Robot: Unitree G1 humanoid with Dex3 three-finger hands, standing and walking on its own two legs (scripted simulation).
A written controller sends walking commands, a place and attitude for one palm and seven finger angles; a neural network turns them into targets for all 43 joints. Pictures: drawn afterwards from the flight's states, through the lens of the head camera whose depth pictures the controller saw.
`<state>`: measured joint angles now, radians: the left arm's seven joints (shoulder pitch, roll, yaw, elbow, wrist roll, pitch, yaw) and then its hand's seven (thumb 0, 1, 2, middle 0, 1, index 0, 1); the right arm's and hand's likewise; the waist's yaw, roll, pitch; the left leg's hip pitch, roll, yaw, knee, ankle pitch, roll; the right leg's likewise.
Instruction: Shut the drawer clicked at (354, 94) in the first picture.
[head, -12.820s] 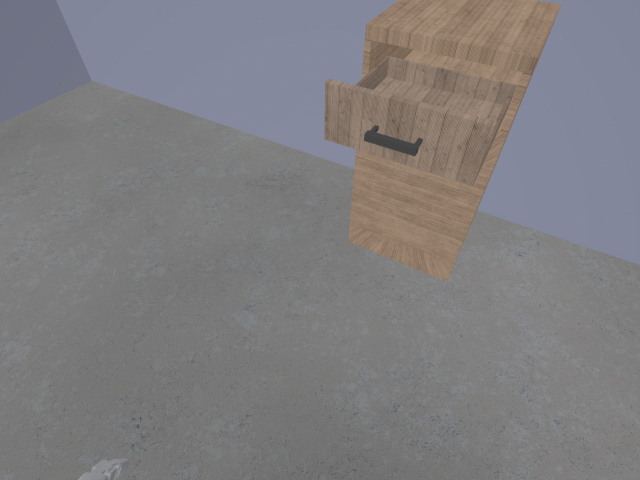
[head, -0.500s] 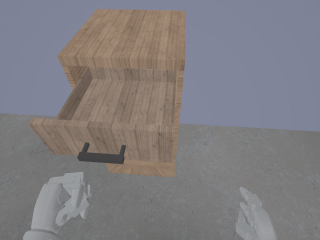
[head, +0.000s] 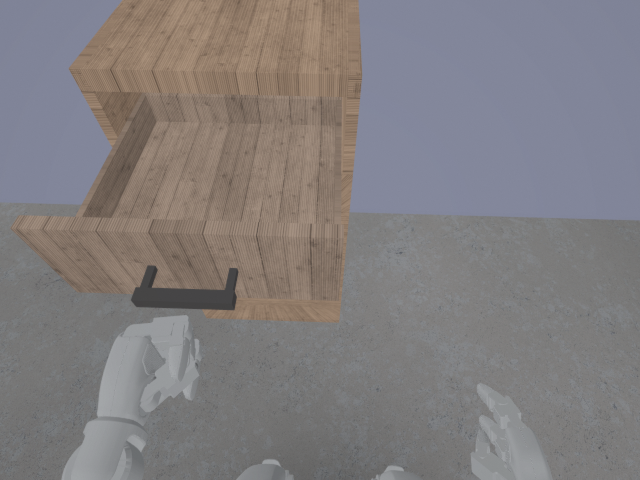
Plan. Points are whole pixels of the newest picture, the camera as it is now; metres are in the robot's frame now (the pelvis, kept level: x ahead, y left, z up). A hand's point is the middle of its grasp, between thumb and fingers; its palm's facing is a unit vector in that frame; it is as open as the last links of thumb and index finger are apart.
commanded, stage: bring the fist close to the handle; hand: left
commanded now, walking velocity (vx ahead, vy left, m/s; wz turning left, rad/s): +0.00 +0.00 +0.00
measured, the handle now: (188, 286) +0.34 +0.19 +0.04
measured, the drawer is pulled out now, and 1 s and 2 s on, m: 0.27 0.27 0.16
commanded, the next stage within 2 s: push the drawer shut in 0.62 s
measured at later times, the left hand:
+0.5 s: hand (205, 353) +0.25 +0.15 +0.04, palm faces +0.01 -1.00 -0.06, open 3.3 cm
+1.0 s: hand (212, 343) +0.27 +0.15 +0.03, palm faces -0.03 -1.00 -0.06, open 3.2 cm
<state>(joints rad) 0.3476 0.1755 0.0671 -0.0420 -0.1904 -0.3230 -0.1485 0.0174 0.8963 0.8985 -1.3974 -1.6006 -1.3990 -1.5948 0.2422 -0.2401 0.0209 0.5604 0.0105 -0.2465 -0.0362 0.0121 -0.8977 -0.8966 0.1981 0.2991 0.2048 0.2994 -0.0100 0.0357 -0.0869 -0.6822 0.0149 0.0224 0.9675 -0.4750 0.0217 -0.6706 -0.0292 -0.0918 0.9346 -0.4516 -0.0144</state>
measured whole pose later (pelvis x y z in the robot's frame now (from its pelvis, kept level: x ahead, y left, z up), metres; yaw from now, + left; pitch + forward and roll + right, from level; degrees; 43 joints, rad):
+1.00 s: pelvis +0.00 -0.01 -0.02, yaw +0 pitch +14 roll -1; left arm 0.16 0.21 0.10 0.13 -0.20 -0.35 -0.17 0.02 0.85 0.91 -1.40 -1.60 -1.40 -1.59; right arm 0.22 -0.25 0.02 0.55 0.02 -0.16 -0.05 0.01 -0.90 -0.90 0.20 0.30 0.20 0.30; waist -0.02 0.04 -0.11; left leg -0.81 0.03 0.01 1.06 -0.50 0.00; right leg -0.80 -0.02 -0.10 1.03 -0.49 -0.03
